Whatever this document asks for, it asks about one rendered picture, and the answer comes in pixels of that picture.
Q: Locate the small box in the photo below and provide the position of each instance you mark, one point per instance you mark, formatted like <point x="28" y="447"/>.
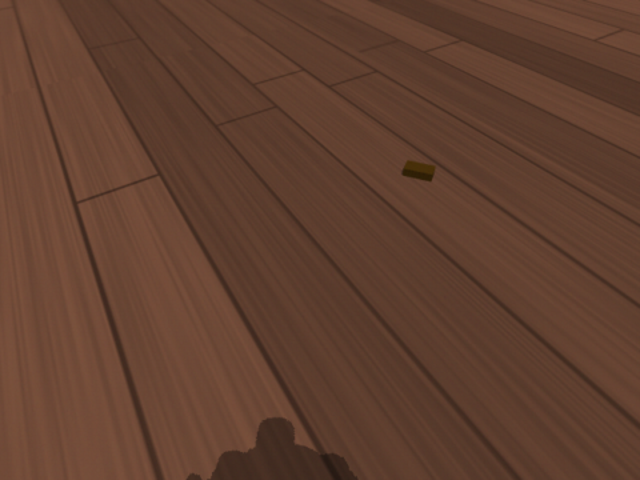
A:
<point x="419" y="170"/>

